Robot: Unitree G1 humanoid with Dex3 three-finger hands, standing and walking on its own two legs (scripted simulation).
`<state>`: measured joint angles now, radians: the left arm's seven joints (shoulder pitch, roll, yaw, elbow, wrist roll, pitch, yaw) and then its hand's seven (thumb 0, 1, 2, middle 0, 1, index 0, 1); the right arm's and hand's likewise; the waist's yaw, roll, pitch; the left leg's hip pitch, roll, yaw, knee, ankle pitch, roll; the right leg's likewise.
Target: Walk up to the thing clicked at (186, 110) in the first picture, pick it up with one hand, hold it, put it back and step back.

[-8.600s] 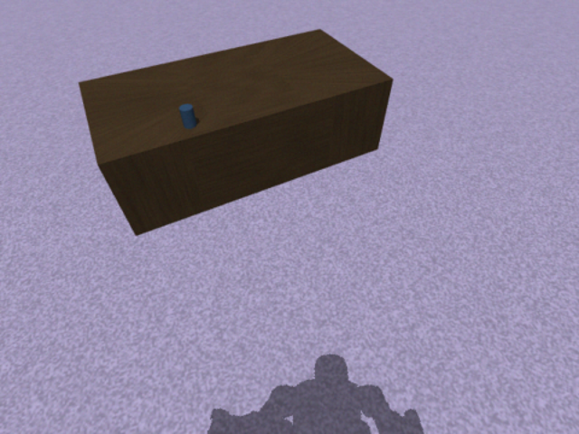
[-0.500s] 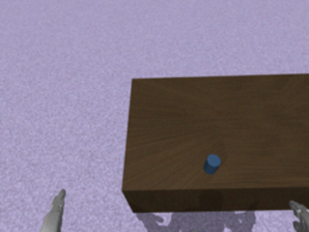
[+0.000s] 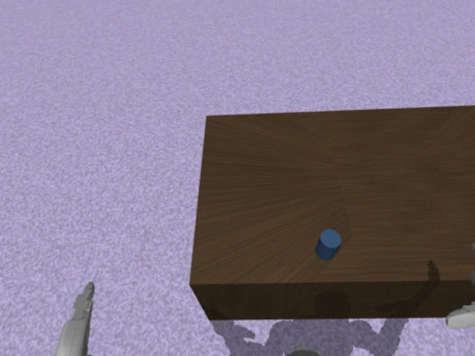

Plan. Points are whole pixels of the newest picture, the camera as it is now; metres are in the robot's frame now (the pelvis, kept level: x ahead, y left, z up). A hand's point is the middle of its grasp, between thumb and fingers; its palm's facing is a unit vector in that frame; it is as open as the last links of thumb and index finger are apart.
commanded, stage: go down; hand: right
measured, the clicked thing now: (327, 245) +0.43 -0.20 -0.27
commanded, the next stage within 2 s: approach in 1.42 s
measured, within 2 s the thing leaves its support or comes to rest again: neither
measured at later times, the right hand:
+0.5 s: hand out of the picture +0.31 -0.37 +0.00, palm faces +0.17 +0.98 -0.13, open 17.2 cm
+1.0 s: hand out of the picture +0.34 -0.39 +0.02, palm faces +0.18 +0.98 -0.09, open 17.2 cm
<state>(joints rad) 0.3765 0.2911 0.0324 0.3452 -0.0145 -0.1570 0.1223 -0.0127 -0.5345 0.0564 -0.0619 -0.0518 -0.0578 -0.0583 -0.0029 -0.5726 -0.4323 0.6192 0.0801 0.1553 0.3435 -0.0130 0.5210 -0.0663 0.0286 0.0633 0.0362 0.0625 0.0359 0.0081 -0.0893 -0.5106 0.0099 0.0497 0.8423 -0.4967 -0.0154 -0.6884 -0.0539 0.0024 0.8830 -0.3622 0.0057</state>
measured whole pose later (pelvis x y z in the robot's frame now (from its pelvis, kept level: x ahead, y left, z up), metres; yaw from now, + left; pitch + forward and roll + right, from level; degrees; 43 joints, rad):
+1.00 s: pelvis -0.01 -0.01 +0.00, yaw +2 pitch +13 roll +4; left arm 0.31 0.28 -0.03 0.41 0.01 -0.18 0.10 -0.01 -0.53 0.06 -0.06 -0.05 -0.06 -0.06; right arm -0.41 -0.80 -0.58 1.14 0.10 -0.16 0.51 -0.01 0.48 -0.06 0.05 0.05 0.05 0.05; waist 0.10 0.03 -0.09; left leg -0.59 -0.01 0.04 0.81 -0.45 -0.03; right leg -0.78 -0.08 0.00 0.89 -0.35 -0.01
